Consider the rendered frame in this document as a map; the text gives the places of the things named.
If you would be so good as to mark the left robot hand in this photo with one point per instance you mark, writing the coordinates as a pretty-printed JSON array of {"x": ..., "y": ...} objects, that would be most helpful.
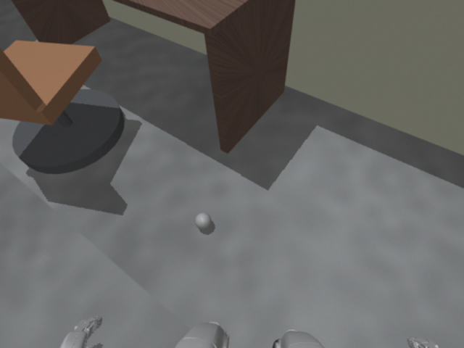
[{"x": 83, "y": 330}]

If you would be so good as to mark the desk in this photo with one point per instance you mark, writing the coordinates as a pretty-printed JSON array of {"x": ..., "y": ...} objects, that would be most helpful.
[{"x": 247, "y": 44}]

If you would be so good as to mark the ball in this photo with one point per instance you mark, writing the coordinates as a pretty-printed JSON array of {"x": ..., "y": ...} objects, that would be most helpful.
[{"x": 203, "y": 220}]

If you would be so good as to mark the office chair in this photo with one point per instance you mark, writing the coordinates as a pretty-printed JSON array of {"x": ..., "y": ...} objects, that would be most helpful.
[{"x": 62, "y": 128}]

